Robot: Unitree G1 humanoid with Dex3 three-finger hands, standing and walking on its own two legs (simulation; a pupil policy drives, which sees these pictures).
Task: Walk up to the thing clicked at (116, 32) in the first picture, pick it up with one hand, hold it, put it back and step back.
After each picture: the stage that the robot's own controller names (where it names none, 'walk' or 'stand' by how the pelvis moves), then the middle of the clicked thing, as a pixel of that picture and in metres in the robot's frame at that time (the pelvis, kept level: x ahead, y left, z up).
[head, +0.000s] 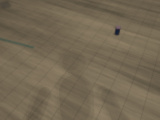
stand; (117, 30) +1.78 -0.43 -0.72
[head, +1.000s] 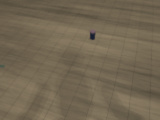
walk; (92, 34) +1.67 +0.01 -0.70
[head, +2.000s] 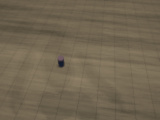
walk; (61, 61) +1.12 +0.30 -0.71
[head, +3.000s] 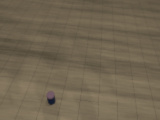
walk; (51, 98) +0.69 +0.26 -0.70
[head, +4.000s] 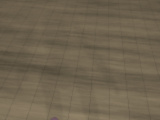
walk; out of the picture +0.46 +0.22 -0.69
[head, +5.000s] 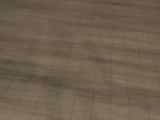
stand; out of the picture +0.40 +0.21 -0.72
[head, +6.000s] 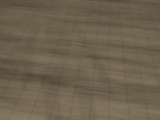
stand; out of the picture +0.41 +0.22 -0.73
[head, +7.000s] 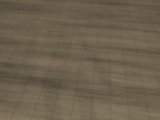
stand; out of the picture +0.40 +0.22 -0.73
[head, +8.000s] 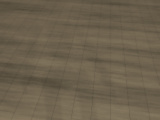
stand; out of the picture +0.40 +0.22 -0.73
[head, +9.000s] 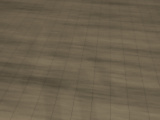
stand; out of the picture +0.40 +0.22 -0.73
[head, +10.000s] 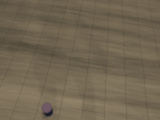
go down; (47, 109) +0.44 +0.21 -0.64
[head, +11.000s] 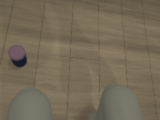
go down; (18, 56) +0.49 +0.25 -0.30
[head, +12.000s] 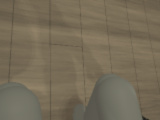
close in; out of the picture +0.48 +0.27 -0.25
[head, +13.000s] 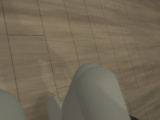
close; out of the picture +0.47 +0.30 -0.23
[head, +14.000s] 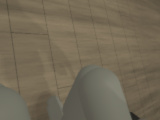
lift; out of the picture +0.45 +0.28 -0.24
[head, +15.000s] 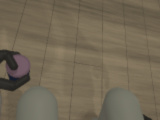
lift; (18, 71) +0.37 +0.24 -0.09
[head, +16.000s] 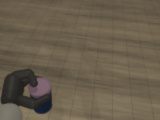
hold; (41, 96) +0.32 +0.15 +0.03
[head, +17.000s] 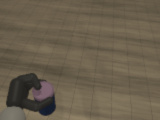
hold; (45, 99) +0.32 +0.15 -0.01
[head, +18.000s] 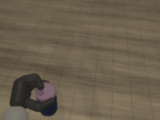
crouch; (47, 100) +0.32 +0.14 -0.01
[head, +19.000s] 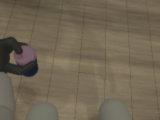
crouch; (27, 62) +0.43 +0.19 -0.09
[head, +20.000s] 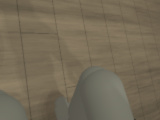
lower; out of the picture +0.40 +0.29 -0.23
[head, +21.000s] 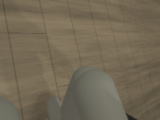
lower; out of the picture +0.40 +0.30 -0.24
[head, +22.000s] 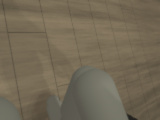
lower; out of the picture +0.41 +0.30 -0.24
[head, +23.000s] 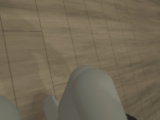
lower; out of the picture +0.42 +0.30 -0.25
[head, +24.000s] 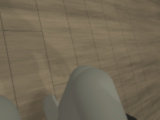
loosen; out of the picture +0.42 +0.30 -0.25
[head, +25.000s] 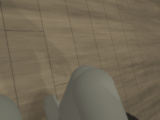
withdraw; out of the picture +0.42 +0.30 -0.25
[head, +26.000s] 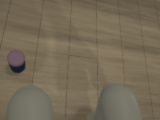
walk; (17, 62) +0.45 +0.25 -0.29
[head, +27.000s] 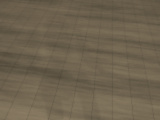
stand; out of the picture +0.39 +0.18 -0.65
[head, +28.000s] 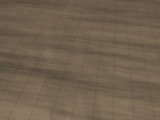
stand; out of the picture +0.41 +0.20 -0.67
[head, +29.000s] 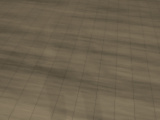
stand; out of the picture +0.40 +0.19 -0.67
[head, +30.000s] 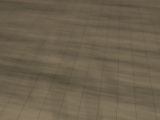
walk; out of the picture +0.42 +0.19 -0.72
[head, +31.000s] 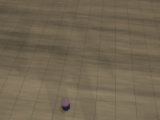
walk; (65, 104) +0.53 +0.16 -0.71
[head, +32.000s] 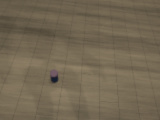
walk; (54, 76) +0.76 +0.22 -0.70
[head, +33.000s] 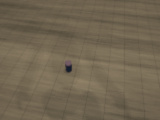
stand; (68, 66) +1.04 +0.21 -0.70
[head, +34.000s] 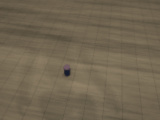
stand; (67, 70) +1.04 +0.20 -0.73
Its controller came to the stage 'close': yes
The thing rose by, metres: 0.70
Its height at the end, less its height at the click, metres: +0.00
